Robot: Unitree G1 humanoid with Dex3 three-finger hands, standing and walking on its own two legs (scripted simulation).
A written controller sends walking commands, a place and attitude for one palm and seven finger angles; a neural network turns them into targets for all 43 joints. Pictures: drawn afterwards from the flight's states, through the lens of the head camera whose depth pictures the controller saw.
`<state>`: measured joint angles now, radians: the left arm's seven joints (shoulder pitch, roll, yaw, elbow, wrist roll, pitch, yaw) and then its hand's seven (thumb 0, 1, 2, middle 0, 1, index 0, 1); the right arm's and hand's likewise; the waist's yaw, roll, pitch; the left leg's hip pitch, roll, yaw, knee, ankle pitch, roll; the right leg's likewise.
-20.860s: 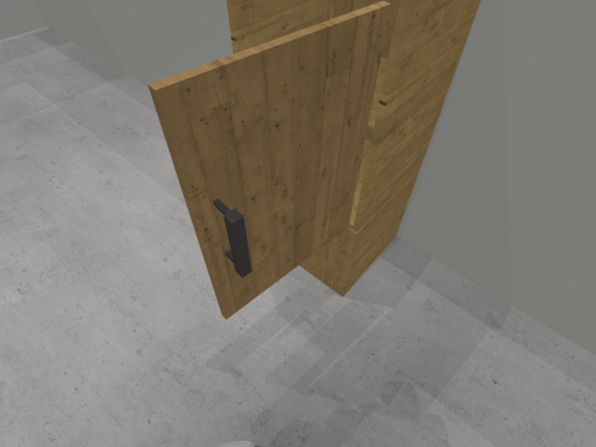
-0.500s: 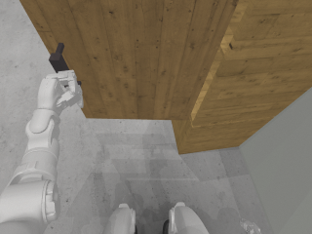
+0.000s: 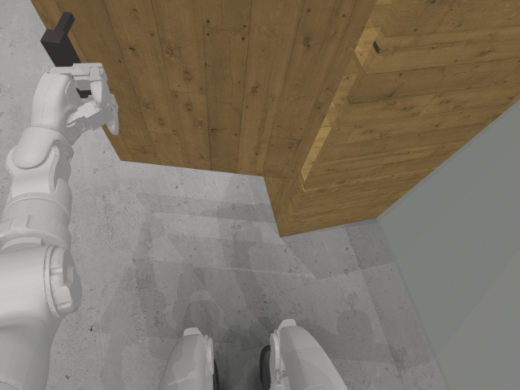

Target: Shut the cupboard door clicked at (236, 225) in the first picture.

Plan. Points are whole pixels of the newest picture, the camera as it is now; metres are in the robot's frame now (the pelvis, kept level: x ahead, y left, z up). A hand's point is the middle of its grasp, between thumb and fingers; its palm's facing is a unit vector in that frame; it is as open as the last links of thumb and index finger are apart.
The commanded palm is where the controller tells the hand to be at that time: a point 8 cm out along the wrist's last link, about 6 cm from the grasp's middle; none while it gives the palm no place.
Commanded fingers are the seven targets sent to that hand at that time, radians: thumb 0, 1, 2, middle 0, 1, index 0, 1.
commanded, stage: push the door shut along its arc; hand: left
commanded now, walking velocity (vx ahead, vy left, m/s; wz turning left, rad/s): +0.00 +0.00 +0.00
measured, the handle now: (83, 73) +0.58 +0.23 +0.06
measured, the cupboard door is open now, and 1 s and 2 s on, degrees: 73 62 58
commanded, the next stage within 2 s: pull the fist back off the door in 0.98 s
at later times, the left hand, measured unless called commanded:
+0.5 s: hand (144, 74) +0.57 +0.14 +0.07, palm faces -0.28 -0.96 -0.01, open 3.1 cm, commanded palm +0.58 +0.17 +0.07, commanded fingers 0.00 0.90 0.90 -1.30 -1.50 -1.30 -1.50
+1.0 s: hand (157, 58) +0.60 +0.12 +0.08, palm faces -0.35 -0.94 -0.03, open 3.3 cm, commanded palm +0.63 +0.12 +0.07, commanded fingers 0.00 0.90 0.90 -1.30 -1.50 -1.30 -1.50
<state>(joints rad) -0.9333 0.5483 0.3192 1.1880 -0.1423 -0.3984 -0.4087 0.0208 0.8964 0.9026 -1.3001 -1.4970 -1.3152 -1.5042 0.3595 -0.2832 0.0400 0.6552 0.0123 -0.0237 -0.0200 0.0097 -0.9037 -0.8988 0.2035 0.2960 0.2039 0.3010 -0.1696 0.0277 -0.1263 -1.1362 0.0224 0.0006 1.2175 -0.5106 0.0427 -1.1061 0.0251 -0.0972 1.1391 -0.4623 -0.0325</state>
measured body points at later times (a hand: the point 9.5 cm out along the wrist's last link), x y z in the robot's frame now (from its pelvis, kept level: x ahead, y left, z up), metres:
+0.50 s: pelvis +0.00 +0.01 -0.01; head +0.18 +0.03 +0.40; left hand +0.58 +0.20 +0.08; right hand -0.02 -0.26 -0.11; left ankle +0.03 +0.09 -0.63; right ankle +0.04 -0.11 -0.63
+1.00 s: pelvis +0.01 -0.01 -0.03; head +0.21 +0.02 +0.38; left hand +0.61 +0.18 +0.08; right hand -0.04 -0.27 -0.11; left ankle +0.03 +0.09 -0.63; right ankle +0.04 -0.11 -0.63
